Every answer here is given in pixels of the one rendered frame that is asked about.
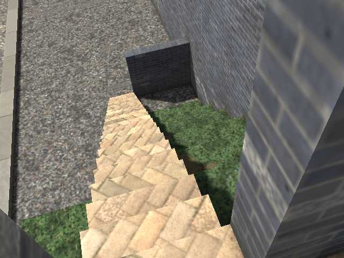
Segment stairs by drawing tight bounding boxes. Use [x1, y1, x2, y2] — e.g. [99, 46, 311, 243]
[80, 92, 221, 258]

